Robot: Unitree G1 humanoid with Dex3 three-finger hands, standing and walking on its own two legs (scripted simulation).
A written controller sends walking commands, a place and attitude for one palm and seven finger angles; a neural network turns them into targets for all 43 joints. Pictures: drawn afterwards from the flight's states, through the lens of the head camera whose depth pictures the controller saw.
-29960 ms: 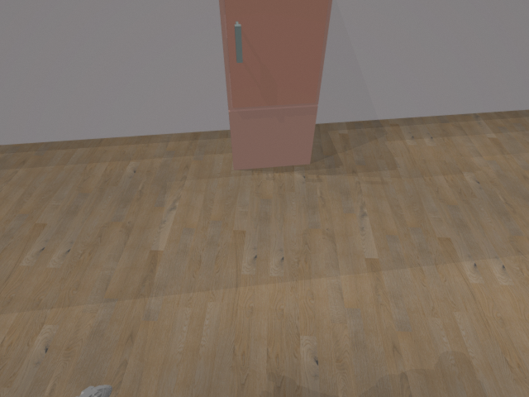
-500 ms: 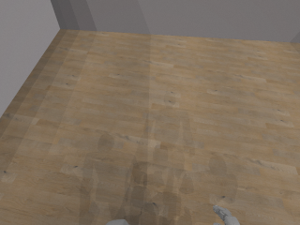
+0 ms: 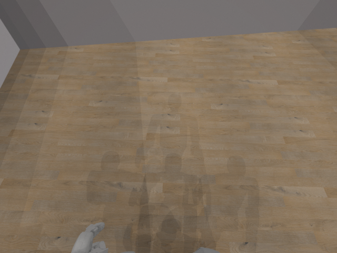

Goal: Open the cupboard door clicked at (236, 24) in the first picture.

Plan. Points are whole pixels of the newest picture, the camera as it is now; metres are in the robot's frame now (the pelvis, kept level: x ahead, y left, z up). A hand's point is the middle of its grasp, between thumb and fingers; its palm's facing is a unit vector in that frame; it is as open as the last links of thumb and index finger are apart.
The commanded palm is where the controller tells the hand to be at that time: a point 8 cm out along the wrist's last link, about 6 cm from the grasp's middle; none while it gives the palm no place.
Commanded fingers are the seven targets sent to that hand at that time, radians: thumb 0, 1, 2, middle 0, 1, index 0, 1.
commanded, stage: turn to face it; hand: left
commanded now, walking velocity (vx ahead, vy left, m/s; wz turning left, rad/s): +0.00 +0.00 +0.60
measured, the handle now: out of the picture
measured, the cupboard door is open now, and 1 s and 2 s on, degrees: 44 44 44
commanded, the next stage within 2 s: none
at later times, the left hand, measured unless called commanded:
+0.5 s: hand out of the picture +0.08 +0.26 -0.16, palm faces +0.31 -0.91 -0.26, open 7.4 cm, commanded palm none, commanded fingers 0.00 0.90 0.90 -0.20 -0.30 -0.20 -0.30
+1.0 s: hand out of the picture +0.02 +0.15 -0.15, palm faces +0.59 -0.77 -0.25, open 7.3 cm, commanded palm none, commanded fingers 0.00 0.90 0.90 -0.20 -0.30 -0.20 -0.30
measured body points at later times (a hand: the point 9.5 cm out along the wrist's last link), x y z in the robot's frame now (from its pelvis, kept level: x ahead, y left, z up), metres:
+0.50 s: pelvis +0.06 +0.02 +0.01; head +0.10 +0.05 +0.46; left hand +0.07 +0.31 -0.14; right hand +0.19 -0.20 -0.13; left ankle +0.06 +0.13 -0.73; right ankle +0.07 -0.14 -0.65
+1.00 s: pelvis +0.09 -0.04 +0.01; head +0.14 -0.02 +0.45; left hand -0.01 +0.19 -0.13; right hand +0.33 -0.19 -0.13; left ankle +0.00 +0.07 -0.69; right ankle +0.12 -0.13 -0.73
